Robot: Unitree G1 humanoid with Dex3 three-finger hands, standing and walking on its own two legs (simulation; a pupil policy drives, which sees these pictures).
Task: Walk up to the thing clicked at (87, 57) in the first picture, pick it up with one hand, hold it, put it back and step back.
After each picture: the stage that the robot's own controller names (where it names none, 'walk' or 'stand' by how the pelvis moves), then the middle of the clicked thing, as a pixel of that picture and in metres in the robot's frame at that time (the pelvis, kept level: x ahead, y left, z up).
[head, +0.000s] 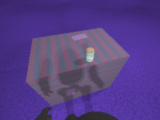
stand; (90, 54) +0.56 +0.05 +0.01
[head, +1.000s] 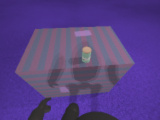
sink last; (86, 55) +0.50 +0.08 +0.04
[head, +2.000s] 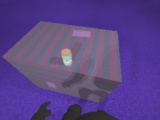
rise first; (67, 57) +0.42 +0.22 +0.05
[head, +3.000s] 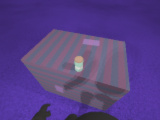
stand; (78, 63) +0.44 +0.13 +0.01
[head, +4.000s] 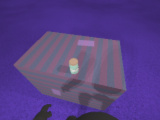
stand; (73, 66) +0.41 +0.16 +0.01
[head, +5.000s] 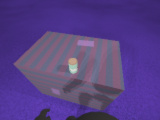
stand; (73, 65) +0.42 +0.17 +0.00
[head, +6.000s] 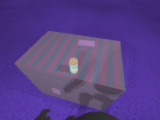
stand; (73, 65) +0.42 +0.17 +0.00
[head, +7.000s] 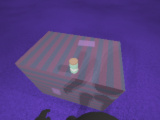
stand; (73, 65) +0.42 +0.17 +0.00
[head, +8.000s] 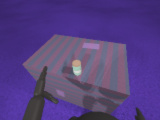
rise first; (77, 67) +0.41 +0.16 +0.01
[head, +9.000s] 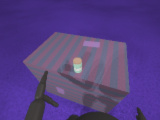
go down; (77, 65) +0.42 +0.16 +0.01
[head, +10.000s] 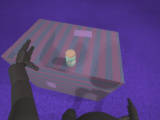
go down; (70, 58) +0.44 +0.15 +0.03
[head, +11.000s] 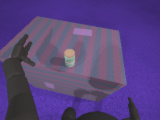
go down; (69, 58) +0.42 +0.15 +0.06
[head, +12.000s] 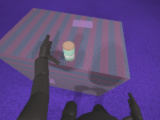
close in; (69, 51) +0.44 +0.15 +0.09
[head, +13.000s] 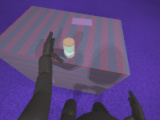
close in; (69, 48) +0.46 +0.15 +0.10
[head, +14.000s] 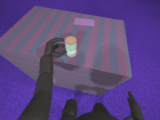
lift; (71, 47) +0.47 +0.15 +0.10
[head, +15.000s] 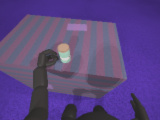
lift; (64, 53) +0.44 +0.17 +0.09
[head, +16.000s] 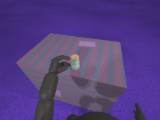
lift; (75, 62) +0.45 +0.16 +0.04
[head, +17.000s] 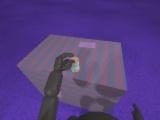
stand; (75, 64) +0.44 +0.16 +0.03
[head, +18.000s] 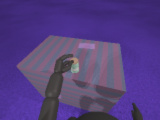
stand; (74, 65) +0.44 +0.16 +0.02
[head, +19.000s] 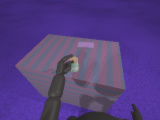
stand; (74, 64) +0.44 +0.16 +0.02
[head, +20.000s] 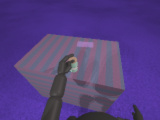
stand; (73, 64) +0.44 +0.17 +0.02
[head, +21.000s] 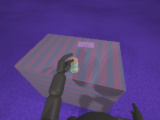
stand; (73, 65) +0.43 +0.16 +0.02
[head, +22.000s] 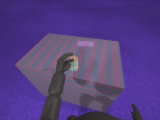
stand; (73, 63) +0.45 +0.16 +0.02
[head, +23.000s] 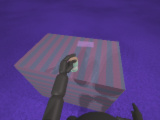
stand; (73, 64) +0.44 +0.16 +0.02
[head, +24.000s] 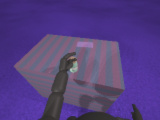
stand; (73, 64) +0.44 +0.17 +0.02
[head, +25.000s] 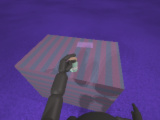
stand; (73, 64) +0.44 +0.17 +0.02
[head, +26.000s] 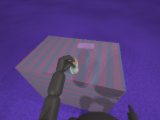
crouch; (73, 66) +0.43 +0.16 +0.02
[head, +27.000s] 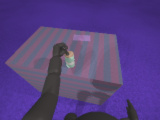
lower; (69, 59) +0.45 +0.17 +0.03
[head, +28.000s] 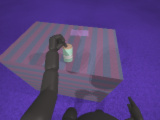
lower; (67, 53) +0.47 +0.17 +0.08
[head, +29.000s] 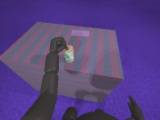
lower; (68, 54) +0.47 +0.16 +0.08
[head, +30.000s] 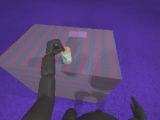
lower; (66, 55) +0.46 +0.17 +0.08
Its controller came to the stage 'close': yes
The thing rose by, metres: 0.01
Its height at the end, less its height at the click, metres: +0.00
